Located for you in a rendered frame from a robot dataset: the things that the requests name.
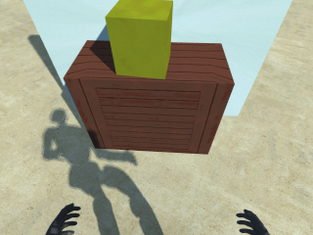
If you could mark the pedestal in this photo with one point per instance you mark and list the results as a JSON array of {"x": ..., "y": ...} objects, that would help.
[{"x": 178, "y": 114}]

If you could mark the robot left hand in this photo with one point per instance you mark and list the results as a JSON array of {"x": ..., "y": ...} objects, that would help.
[{"x": 58, "y": 224}]

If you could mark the robot right hand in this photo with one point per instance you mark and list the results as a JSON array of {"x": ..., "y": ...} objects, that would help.
[{"x": 254, "y": 223}]

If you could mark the carton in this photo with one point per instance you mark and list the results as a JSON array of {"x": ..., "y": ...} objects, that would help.
[{"x": 140, "y": 37}]

